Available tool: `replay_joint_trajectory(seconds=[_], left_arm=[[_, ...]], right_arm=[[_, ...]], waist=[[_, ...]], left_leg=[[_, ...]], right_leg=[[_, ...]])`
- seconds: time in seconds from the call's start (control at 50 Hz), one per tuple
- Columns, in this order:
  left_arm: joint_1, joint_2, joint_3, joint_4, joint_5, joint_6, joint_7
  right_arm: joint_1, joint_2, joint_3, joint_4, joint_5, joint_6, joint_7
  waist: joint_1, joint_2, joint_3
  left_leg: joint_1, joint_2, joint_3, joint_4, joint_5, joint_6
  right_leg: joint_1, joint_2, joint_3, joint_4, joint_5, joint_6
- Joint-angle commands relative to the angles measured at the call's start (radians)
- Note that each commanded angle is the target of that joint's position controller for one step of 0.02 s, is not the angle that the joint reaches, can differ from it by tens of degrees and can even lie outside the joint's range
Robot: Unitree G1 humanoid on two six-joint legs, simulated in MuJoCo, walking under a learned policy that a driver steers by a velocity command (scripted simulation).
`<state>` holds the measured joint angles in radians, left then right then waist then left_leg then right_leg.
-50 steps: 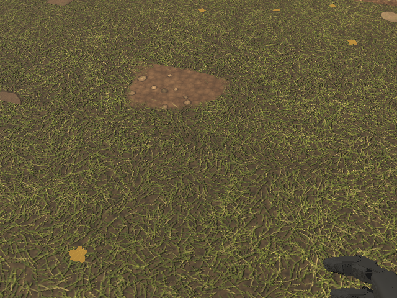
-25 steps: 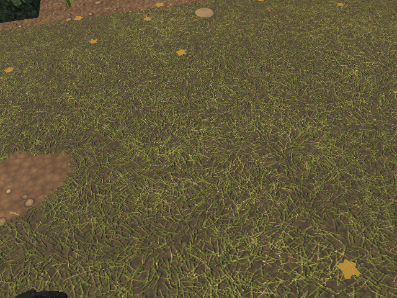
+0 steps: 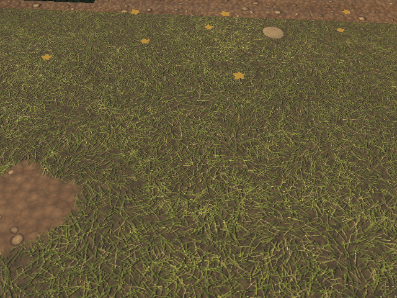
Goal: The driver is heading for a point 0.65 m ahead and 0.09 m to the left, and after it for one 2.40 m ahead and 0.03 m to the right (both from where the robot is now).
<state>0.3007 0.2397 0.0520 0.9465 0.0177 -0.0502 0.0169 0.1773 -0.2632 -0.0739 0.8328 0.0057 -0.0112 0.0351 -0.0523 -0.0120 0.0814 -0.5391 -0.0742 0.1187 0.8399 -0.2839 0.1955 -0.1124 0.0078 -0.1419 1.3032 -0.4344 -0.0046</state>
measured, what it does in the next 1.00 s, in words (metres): goes down: right foot 0.17 m lower, then left foot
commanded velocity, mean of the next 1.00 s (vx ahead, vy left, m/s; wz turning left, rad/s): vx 0.65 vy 0.00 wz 0.26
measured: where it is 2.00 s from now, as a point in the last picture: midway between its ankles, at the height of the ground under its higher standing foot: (202, 228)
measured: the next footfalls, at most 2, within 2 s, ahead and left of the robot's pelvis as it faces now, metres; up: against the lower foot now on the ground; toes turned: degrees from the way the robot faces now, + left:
right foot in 0.48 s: +0.65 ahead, -0.10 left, -0.17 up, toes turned +29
left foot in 0.78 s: +0.82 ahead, +0.15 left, -0.17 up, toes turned +18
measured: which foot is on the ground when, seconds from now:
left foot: down 0.00-0.46, up 0.48-0.76, down 0.78-1.00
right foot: up 0.00-0.46, down 0.48-0.80, up 0.82-1.00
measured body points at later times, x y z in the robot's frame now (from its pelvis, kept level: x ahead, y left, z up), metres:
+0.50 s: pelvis +0.50 -0.02 -0.10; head +0.51 -0.01 +0.35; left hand +0.61 +0.30 -0.16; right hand +0.54 -0.34 -0.21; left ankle +0.16 +0.02 -0.61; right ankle +0.63 -0.10 -0.84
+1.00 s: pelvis +0.73 +0.02 -0.13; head +0.76 +0.04 +0.32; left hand +0.70 +0.30 -0.26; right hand +0.97 -0.15 -0.23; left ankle +0.79 +0.14 -0.86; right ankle +0.73 -0.10 -0.77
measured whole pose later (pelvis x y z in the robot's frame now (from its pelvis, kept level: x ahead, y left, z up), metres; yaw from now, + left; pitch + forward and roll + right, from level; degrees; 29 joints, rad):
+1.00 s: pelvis +0.73 +0.02 -0.13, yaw +11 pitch -1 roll +0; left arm 0.31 0.27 0.08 0.79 0.00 0.08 0.02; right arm 0.06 -0.19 0.00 0.71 -0.02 -0.03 -0.03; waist 0.06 -0.02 0.10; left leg -0.36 0.05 0.12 0.51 -0.14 0.04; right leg -0.53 0.01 0.00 1.20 -0.48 0.03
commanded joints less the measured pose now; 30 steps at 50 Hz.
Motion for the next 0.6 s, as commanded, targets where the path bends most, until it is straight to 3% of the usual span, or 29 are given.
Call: replay_joint_trajectory(seconds=[0.02, 0.04, 0.06, 0.08, 0.1, 0.12, 0.14, 0.16, 0.18, 0.2, 0.22, 0.24, 0.28, 0.32, 0.34, 0.36, 0.38, 0.4, 0.42, 0.44, 0.46, 0.48, 0.5, 0.52, 0.54, 0.56, 0.58, 0.6], left_arm=[[-0.132, 0.142, 0.015, -0.204, 0.002, -0.053, -0.005], [-0.128, 0.128, 0.011, -0.192, 0.009, -0.050, -0.001], [-0.136, 0.116, 0.007, -0.191, 0.030, -0.030, 0.002], [-0.128, 0.119, 0.008, -0.175, 0.042, -0.003, 0.005], [-0.139, 0.116, 0.008, -0.181, 0.043, 0.019, 0.006], [-0.167, 0.122, 0.006, -0.193, 0.052, 0.032, -0.004], [-0.181, 0.088, -0.008, -0.205, 0.063, 0.035, -0.018], [-0.162, 0.073, -0.007, -0.196, 0.056, 0.030, -0.029], [-0.284, 0.129, 0.022, -0.236, 0.023, 0.020, -0.025], [-0.362, 0.152, 0.031, -0.263, 0.019, 0.015, -0.028], [-0.431, 0.138, 0.019, -0.299, 0.039, 0.019, -0.038], [-0.461, 0.105, 0.012, -0.315, 0.041, 0.018, -0.051], [-0.441, 0.083, 0.005, -0.317, 0.035, 0.006, -0.081], [-0.434, 0.089, 0.004, -0.323, 0.024, -0.006, -0.092], [-0.440, 0.099, 0.005, -0.336, 0.027, -0.012, -0.092], [-0.451, 0.113, 0.008, -0.346, 0.023, -0.015, -0.081], [-0.443, 0.140, 0.016, -0.349, 0.012, -0.026, -0.067], [-0.395, 0.142, 0.015, -0.338, 0.004, -0.042, -0.054], [-0.233, 0.155, 0.027, -0.291, -0.005, -0.053, -0.039], [-0.031, 0.173, 0.040, -0.240, -0.010, -0.053, -0.024], [0.207, 0.177, 0.052, -0.146, -0.010, -0.048, -0.018], [0.278, 0.215, 0.068, -0.078, 0.012, -0.036, -0.017], [0.320, 0.242, 0.054, -0.075, 0.059, -0.046, -0.030], [0.296, 0.231, 0.052, -0.071, 0.064, -0.061, -0.036], [0.282, 0.159, 0.041, -0.088, 0.039, -0.055, -0.046], [0.226, 0.217, 0.056, -0.081, 0.031, -0.058, -0.029], [0.176, 0.162, 0.034, -0.081, 0.009, -0.077, -0.017], [0.155, 0.103, 0.003, -0.047, -0.003, -0.084, -0.015]], right_arm=[[0.239, -0.188, -0.062, 0.014, -0.020, 0.014, -0.033], [0.220, -0.173, -0.058, 0.024, -0.028, 0.004, -0.037], [0.195, -0.162, -0.049, 0.018, -0.024, -0.015, -0.042], [0.170, -0.141, -0.037, 0.012, -0.012, -0.033, -0.041], [0.156, -0.131, -0.032, 0.002, 0.001, -0.049, -0.035], [0.174, -0.161, -0.035, -0.004, 0.009, -0.052, -0.035], [0.186, -0.184, -0.045, -0.004, -0.002, -0.050, -0.035], [0.240, -0.187, -0.044, -0.001, -0.024, -0.055, -0.034], [0.346, -0.180, -0.044, 0.040, -0.019, -0.068, -0.039], [0.404, -0.183, -0.041, 0.055, -0.014, -0.078, -0.039], [0.386, -0.167, -0.037, 0.062, -0.011, -0.079, -0.045], [0.377, -0.162, -0.032, 0.050, -0.017, -0.076, -0.048], [0.369, -0.174, -0.029, 0.036, -0.020, -0.068, -0.054], [0.357, -0.184, -0.027, 0.034, -0.018, -0.058, -0.060], [0.370, -0.186, -0.026, 0.032, -0.023, -0.058, -0.064], [0.370, -0.189, -0.029, 0.035, -0.028, -0.059, -0.067], [0.353, -0.193, -0.032, 0.018, -0.043, -0.061, -0.075], [0.316, -0.191, -0.035, 0.001, -0.047, -0.058, -0.081], [0.285, -0.189, -0.034, 0.003, -0.054, -0.054, -0.083], [0.252, -0.197, -0.037, 0.006, -0.047, -0.051, -0.088], [0.176, -0.192, -0.035, -0.004, -0.022, -0.051, -0.093], [0.153, -0.112, -0.020, -0.012, -0.007, -0.041, -0.097], [0.217, -0.056, 0.004, -0.061, 0.027, -0.052, -0.098], [0.438, -0.045, 0.012, -0.049, 0.075, -0.063, -0.109], [0.343, -0.071, 0.025, -0.021, 0.023, -0.057, -0.114], [0.295, -0.077, 0.032, -0.029, -0.008, -0.046, -0.098], [0.174, -0.117, 0.022, -0.045, -0.066, -0.053, -0.089], [0.037, -0.131, 0.016, -0.074, -0.087, -0.054, -0.063]], waist=[[-0.039, 0.035, -0.130], [0.011, -0.033, -0.059], [0.042, -0.043, -0.035], [0.067, -0.054, -0.028], [0.079, -0.038, -0.021], [0.067, -0.013, -0.030], [0.057, 0.005, -0.036], [0.030, 0.020, -0.071], [-0.020, -0.011, -0.048], [-0.051, 0.007, -0.020], [-0.058, 0.007, -0.005], [-0.070, 0.027, -0.004], [-0.072, 0.040, -0.045], [-0.071, 0.081, -0.042], [-0.083, 0.109, -0.040], [-0.082, 0.134, -0.027], [-0.079, 0.131, -0.002], [-0.052, 0.107, 0.002], [0.028, 0.085, -0.081], [0.141, 0.068, -0.173], [0.268, 0.015, -0.235], [0.267, -0.081, -0.144], [0.191, -0.180, -0.203], [0.075, -0.372, -0.349], [0.155, -0.253, -0.366], [0.137, -0.309, -0.369], [0.121, -0.145, -0.274], [0.091, -0.016, -0.118]], left_leg=[[0.680, 0.320, -0.890, -0.549, -0.186, 0.250], [0.531, 0.284, -0.805, -0.543, -0.106, 0.217], [0.441, 0.237, -0.724, -0.518, -0.027, 0.203], [0.366, 0.193, -0.645, -0.518, 0.019, 0.186], [0.307, 0.156, -0.581, -0.514, 0.114, 0.171], [0.300, 0.135, -0.554, -0.538, 0.211, 0.170], [0.280, 0.130, -0.519, -0.525, 0.375, 0.174], [0.327, 0.141, -0.506, -0.499, 0.509, 0.174], [0.450, 0.137, -0.550, -0.481, 0.367, 0.145], [0.529, 0.146, -0.581, -0.480, 0.317, 0.136], [0.426, 0.091, -0.544, -0.475, 0.177, 0.102], [0.384, 0.074, -0.544, -0.459, 0.156, 0.089], [0.282, 0.055, -0.543, -0.403, 0.106, 0.067], [0.246, 0.058, -0.543, -0.337, 0.103, 0.051], [0.273, 0.057, -0.563, -0.305, 0.128, 0.044], [0.308, 0.058, -0.579, -0.255, 0.168, 0.033], [0.357, 0.060, -0.596, -0.218, 0.195, 0.019], [0.360, 0.045, -0.582, -0.134, 0.214, -0.011], [0.384, -0.002, -0.545, 0.053, 0.248, -0.025], [0.383, -0.039, -0.518, 0.319, 0.276, -0.026], [0.364, -0.080, -0.420, 0.605, 0.226, -0.052], [0.121, -0.150, -0.359, 0.928, -0.384, -0.077], [-0.120, -0.143, -0.359, 1.095, -0.583, -0.091], [-0.409, -0.111, -0.330, 1.145, -0.524, -0.132], [-0.531, -0.038, -0.293, 1.054, -0.412, -0.119], [-0.518, -0.033, -0.254, 1.092, -0.309, -0.130], [-0.461, 0.029, -0.314, 0.872, -0.161, -0.116], [-0.374, 0.056, -0.292, 0.671, -0.109, -0.140]], right_leg=[[-0.720, -0.012, 0.233, 0.168, 0.065, 0.003], [-0.643, -0.047, 0.234, 0.058, 0.068, 0.005], [-0.584, -0.070, 0.246, -0.028, 0.050, 0.016], [-0.509, -0.085, 0.248, -0.128, 0.052, 0.031], [-0.453, -0.093, 0.243, -0.224, 0.053, 0.050], [-0.433, -0.091, 0.217, -0.288, 0.044, 0.062], [-0.422, -0.085, 0.177, -0.300, 0.083, 0.074], [-0.441, -0.091, 0.161, -0.256, 0.272, 0.050], [-0.612, -0.104, 0.236, -0.339, 0.360, 0.039], [-0.719, -0.112, 0.249, -0.382, 0.354, 0.037], [-0.665, -0.085, 0.215, -0.509, 0.472, 0.042], [-0.614, -0.061, 0.189, -0.556, 0.574, 0.039], [-0.456, -0.019, 0.169, -0.604, 0.742, 0.016], [-0.388, -0.007, 0.166, -0.619, 0.790, -0.003], [-0.387, -0.001, 0.176, -0.616, 0.765, -0.003], [-0.385, 0.000, 0.193, -0.645, 0.715, 0.001], [-0.389, -0.007, 0.202, -0.717, 0.655, 0.017], [-0.302, -0.026, 0.232, -0.836, 0.652, 0.033], [-0.132, -0.041, 0.238, -0.912, 0.743, 0.038], [0.050, -0.081, 0.262, -0.995, 0.917, 0.036], [0.233, -0.135, 0.262, -1.165, 1.183, 0.027], [0.371, -0.221, 0.310, -1.150, 1.195, -0.013], [0.578, -0.267, 0.254, -0.715, 1.697, 0.058], [0.879, -0.430, 0.464, -0.527, 2.054, -0.075], [0.830, -0.397, 0.481, -0.613, 1.659, -0.110], [0.640, -0.447, 0.674, -0.775, 1.098, -0.251], [0.417, -0.410, 0.732, -0.876, 0.899, -0.238], [0.162, -0.355, 0.660, -0.896, 1.056, -0.218]])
